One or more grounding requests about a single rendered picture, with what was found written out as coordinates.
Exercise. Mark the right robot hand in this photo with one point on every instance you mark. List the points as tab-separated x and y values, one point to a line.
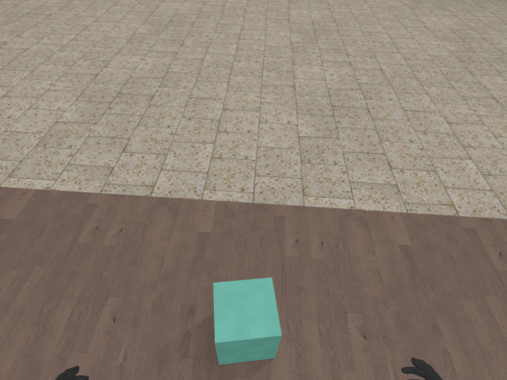
422	369

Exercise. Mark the carton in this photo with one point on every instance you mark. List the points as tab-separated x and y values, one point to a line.
247	325

